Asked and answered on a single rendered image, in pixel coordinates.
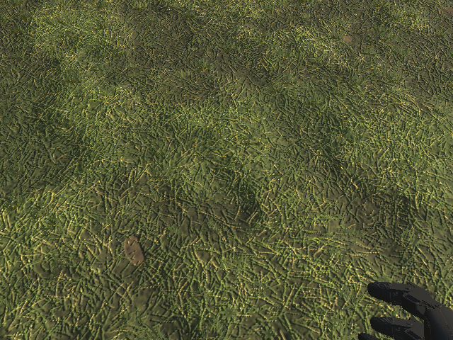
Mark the robot right hand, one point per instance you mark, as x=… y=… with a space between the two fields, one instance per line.
x=438 y=320

